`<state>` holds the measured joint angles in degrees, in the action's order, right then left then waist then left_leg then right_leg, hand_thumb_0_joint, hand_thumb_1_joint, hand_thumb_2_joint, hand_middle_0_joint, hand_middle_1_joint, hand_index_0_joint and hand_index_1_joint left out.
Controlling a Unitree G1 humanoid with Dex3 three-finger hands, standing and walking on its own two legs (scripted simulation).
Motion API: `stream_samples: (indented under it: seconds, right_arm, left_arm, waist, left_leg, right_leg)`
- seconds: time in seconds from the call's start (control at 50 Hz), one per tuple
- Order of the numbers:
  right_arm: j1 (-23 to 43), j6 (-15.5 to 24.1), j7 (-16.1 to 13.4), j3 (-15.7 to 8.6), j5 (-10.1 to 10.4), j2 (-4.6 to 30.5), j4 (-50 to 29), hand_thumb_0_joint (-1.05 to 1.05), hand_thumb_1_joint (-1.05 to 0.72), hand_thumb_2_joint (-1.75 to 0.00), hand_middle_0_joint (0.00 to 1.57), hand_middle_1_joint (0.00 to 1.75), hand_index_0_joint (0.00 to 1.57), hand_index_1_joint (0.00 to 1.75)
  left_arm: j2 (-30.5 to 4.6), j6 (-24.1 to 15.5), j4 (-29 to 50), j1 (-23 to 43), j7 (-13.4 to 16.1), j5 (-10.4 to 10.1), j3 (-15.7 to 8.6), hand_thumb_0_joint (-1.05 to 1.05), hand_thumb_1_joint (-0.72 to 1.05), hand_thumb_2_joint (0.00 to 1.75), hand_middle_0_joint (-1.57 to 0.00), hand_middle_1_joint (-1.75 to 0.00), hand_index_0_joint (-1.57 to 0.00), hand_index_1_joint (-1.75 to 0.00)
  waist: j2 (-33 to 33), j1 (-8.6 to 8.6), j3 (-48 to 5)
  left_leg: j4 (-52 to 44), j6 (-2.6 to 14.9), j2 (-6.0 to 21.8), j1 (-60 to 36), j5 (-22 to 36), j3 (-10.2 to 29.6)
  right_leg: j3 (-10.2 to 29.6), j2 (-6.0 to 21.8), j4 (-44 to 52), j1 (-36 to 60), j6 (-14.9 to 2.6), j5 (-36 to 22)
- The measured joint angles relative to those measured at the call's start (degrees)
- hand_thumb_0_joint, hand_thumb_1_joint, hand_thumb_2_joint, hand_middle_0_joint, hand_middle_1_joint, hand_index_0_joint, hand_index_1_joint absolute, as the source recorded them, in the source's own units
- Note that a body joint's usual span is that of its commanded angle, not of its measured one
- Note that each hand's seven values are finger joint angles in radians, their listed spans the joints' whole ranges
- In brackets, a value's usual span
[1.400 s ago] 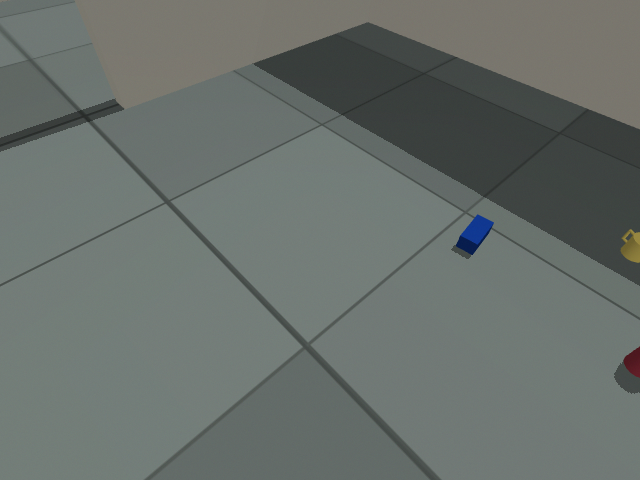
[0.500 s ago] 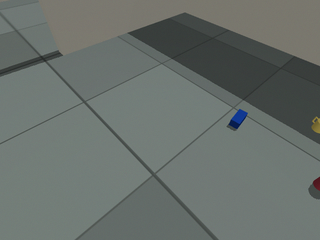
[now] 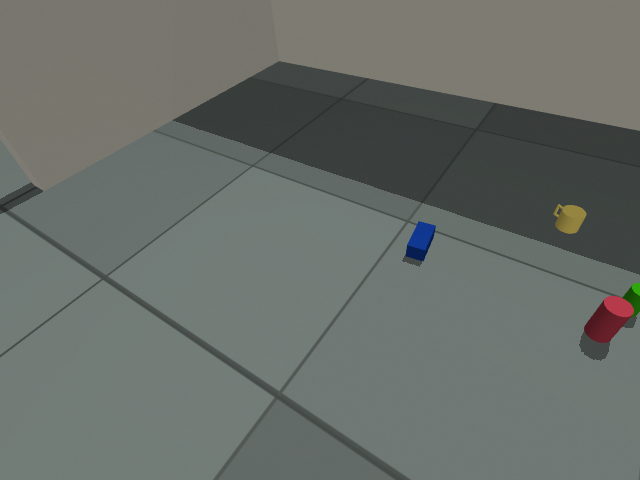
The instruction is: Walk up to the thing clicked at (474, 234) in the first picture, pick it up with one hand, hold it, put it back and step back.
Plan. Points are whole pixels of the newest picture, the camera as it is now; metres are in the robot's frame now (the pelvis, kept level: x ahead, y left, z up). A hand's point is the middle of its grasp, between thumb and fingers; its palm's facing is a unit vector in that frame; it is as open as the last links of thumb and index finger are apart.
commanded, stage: walk up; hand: left
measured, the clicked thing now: (420, 240) +1.23 -0.36 -0.73
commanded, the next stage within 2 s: none
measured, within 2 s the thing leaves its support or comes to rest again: neither
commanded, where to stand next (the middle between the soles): +1.20 +0.08 m, yaw -115 degrees
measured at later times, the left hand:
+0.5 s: hand (178, 368) +0.34 +0.28 -0.14, palm faces -0.33 -0.85 -0.41, open 7.4 cm
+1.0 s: hand (277, 190) +0.85 +0.15 -0.14, palm faces -0.64 -0.60 -0.48, open 7.4 cm
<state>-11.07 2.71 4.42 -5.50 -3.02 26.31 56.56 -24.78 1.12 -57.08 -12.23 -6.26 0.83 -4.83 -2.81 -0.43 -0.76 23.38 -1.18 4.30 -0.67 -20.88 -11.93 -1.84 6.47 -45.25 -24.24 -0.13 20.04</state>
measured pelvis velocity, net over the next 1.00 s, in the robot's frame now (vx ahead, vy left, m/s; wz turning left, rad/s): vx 0.56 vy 0.03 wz -0.77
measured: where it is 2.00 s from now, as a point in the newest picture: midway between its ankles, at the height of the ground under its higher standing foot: (317, 279)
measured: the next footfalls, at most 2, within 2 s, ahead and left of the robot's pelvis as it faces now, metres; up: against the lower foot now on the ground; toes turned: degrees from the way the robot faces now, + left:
right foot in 0.06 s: +0.14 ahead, -0.16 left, +0.00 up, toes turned -10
left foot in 0.54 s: +0.48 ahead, +0.10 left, +0.00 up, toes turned -24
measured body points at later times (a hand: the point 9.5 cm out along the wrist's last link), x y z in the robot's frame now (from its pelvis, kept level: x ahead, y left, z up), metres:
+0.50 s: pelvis +0.25 +0.01 -0.01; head +0.27 -0.02 +0.44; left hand +0.36 +0.32 -0.11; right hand +0.27 -0.35 -0.10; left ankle +0.45 +0.11 -0.71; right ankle +0.10 -0.15 -0.73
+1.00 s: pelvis +0.56 +0.03 -0.02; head +0.57 -0.01 +0.42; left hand +0.88 +0.18 -0.11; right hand +0.36 -0.21 -0.15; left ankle +0.48 +0.13 -0.69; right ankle +0.58 -0.08 -0.73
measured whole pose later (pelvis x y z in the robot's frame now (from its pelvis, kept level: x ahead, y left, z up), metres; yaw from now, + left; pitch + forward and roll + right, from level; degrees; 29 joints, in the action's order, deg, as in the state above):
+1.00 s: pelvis +0.56 +0.03 -0.02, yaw -44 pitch -2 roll -2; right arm -18.3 -2.6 4.4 -5.3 -3.0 22.1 45.0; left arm -24.0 -2.8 -49.2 -11.5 2.1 -1.4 -3.5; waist -4.8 -5.2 7.0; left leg 53.1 -0.8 -0.5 8.6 -29.4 -12.9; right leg -11.0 -1.3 -37.2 -23.6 -6.0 12.6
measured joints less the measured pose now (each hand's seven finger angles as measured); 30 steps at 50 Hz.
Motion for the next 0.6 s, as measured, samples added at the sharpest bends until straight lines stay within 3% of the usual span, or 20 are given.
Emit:
stream_samples:
  seconds: [0.06, 0.1, 0.14, 0.2, 0.26, 0.32, 0.4, 0.46, 0.54, 0.58, 0.6]
  right_arm:
    - [0.4, -0.5, 0.5, -0.6, 0.0, 1.5, 0.1, 0.01, -0.9, -0.89, 0.2, 0.3, 0.2, 0.3]
    - [1.2, -1.3, 0.4, -0.9, 0.0, 2.8, 0.0, 0.01, -0.9, -0.89, 0.2, 0.3, 0.2, 0.3]
    - [2.5, -2.4, 0.6, -0.6, 0.2, 3.1, -0.4, 0.01, -0.91, -0.89, 0.2, 0.3, 0.2, 0.3]
    - [5.3, -1.8, 1.6, 0.9, 1.1, 2.6, -1.8, 0.01, -0.91, -0.89, 0.2, 0.3, 0.2, 0.3]
    - [6.6, -1.0, 2.3, 2.4, 1.8, 0.7, -4.4, 0.01, -0.91, -0.89, 0.2, 0.3, 0.2, 0.3]
    - [6.6, -1.2, 3.1, 3.3, 1.4, -0.7, -6.7, 0.01, -0.91, -0.89, 0.2, 0.3, 0.2, 0.3]
    - [5.9, -2.2, 3.7, 3.0, 0.5, 0.1, -8.5, 0.01, -0.91, -0.89, 0.2, 0.3, 0.2, 0.3]
    - [5.6, -2.7, 3.7, 2.0, 0.2, 1.8, -8.9, 0.01, -0.91, -0.89, 0.2, 0.3, 0.2, 0.3]
    - [4.5, -2.5, 3.3, 0.5, 0.2, 2.8, -9.6, 0.01, -0.91, -0.89, 0.2, 0.3, 0.2, 0.3]
    - [3.9, -1.8, 2.4, -0.1, 0.2, 0.8, -10.3, 0.01, -0.91, -0.89, 0.2, 0.3, 0.2, 0.3]
    - [3.3, -1.4, 2.0, 0.0, 0.4, 0.0, -10.7, 0.01, -0.91, -0.89, 0.2, 0.3, 0.2, 0.3]
  left_arm:
    - [-1.7, -0.9, 1.6, -0.7, 0.1, -0.1, -0.6, 0.01, 0.9, 0.9, -0.2, -0.3, -0.2, -0.3]
    - [-1.4, -1.9, 2.2, -0.2, 1.0, 0.1, -1.0, 0.01, 0.9, 0.9, -0.2, -0.3, -0.2, -0.3]
    - [-0.4, -3.0, 3.5, -0.6, 2.1, -0.2, -1.0, 0.01, 0.9, 0.9, -0.2, -0.3, -0.2, -0.3]
    - [2.5, -2.6, 3.1, -2.8, 3.2, -1.0, 0.4, 0.01, 0.9, 0.9, -0.2, -0.3, -0.2, -0.3]
    - [4.3, -2.2, 2.1, -5.7, 3.9, -1.6, 1.4, 0.01, 0.9, 0.9, -0.2, -0.3, -0.2, -0.3]
    - [5.1, -2.7, 1.5, -8.4, 4.3, -2.0, 1.7, 0.01, 0.9, 0.9, -0.2, -0.3, -0.2, -0.3]
    - [5.4, -3.9, 1.7, -10.7, 4.4, -2.0, 2.1, 0.01, 0.9, 0.9, -0.21, -0.3, -0.2, -0.31]
    - [4.6, -4.9, 2.5, -11.2, 4.8, -1.7, 2.1, 0.01, 0.89, 0.9, -0.21, -0.3, -0.21, -0.31]
    - [1.3, -4.8, 3.2, -10.6, 5.9, -1.1, 1.6, 0.01, 0.89, 0.9, -0.21, -0.3, -0.21, -0.31]
    - [-1.7, -4.3, 2.6, -8.1, 7.1, -0.7, 0.7, 0.01, 0.89, 0.9, -0.21, -0.3, -0.21, -0.31]
    - [-2.6, -4.0, 2.6, -6.9, 7.8, -0.9, 0.6, 0.01, 0.9, 0.9, -0.2, -0.3, -0.2, -0.31]
  waist:
    - [-0.5, 0.34, -0.2]
    - [-3.5, 0.65, 0.3]
    - [-4.9, 1.86, 1.2]
    - [-6.2, 3.14, 3.1]
    - [-5.5, 3.61, 4.3]
    - [-4.1, 3.97, 4.5]
    - [-3.8, 3.27, 4.0]
    - [-4.2, 2.44, 4.0]
    - [-2.7, 0.93, 3.5]
    - [2.2, -0.32, 5.3]
    - [3.3, -0.69, 6.0]
  left_leg:
    - [5.7, -0.51, 1.4, -1.6, -5.9, -2.5]
    - [17.5, 1.88, 4.3, 1.9, -10.6, 0.7]
    - [31.9, 2.03, 1.6, 9.0, -12.2, 7.4]
    - [40.9, 1.92, -2.3, 18.4, -8.3, 11.4]
    - [38.8, 2.07, -2.0, 26.0, -1.0, 12.3]
    - [33.6, 1.05, -0.1, 31.3, 5.6, 14.3]
    - [26.8, -0.99, 2.2, 35.6, 11.3, 16.7]
    - [20.4, -1.51, 2.8, 35.0, 13.2, 17.5]
    - [14.2, -0.48, 1.3, 29.1, 11.2, 16.0]
    - [18.6, 0.18, -1.2, 28.2, 7.1, 12.4]
    - [19.8, 0.59, -1.0, 27.3, 5.2, 10.9]
  right_leg:
    - [-1.0, 1.5, 4.2, 1.6, -0.05, -4.5]
    - [-2.1, -1.0, 0.1, 1.2, 0.21, -1.9]
    - [-1.9, -2.9, -1.6, 1.4, -0.17, 0.5]
    - [0.5, -5.3, 5.0, 6.2, -0.6, -1.3]
    - [3.7, -6.5, 13.9, 12.2, -0.42, -4.3]
    - [7.2, -7.0, 20.3, 16.8, -0.29, -5.6]
    - [10.8, -7.5, 24.6, 20.7, 0.53, -4.6]
    - [13.1, -7.7, 24.4, 22.3, 1.92, -1.7]
    - [16.2, -6.3, 18.8, 22.6, 3.72, 5.8]
    - [16.6, -4.0, 4.3, 17.8, 1.57, 9.2]
    - [15.5, -4.7, -4.7, 14.1, 0.0, 9.6]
